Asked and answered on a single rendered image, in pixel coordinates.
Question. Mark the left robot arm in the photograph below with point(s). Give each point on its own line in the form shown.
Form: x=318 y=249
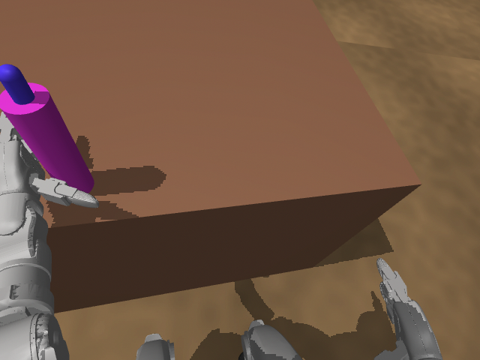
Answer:
x=28 y=328

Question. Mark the left robot hand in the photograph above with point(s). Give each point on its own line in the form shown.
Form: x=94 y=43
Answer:
x=21 y=172

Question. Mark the bottle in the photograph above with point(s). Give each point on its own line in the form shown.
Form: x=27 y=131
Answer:
x=32 y=111

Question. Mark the right robot hand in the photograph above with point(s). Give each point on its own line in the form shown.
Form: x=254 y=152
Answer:
x=415 y=337

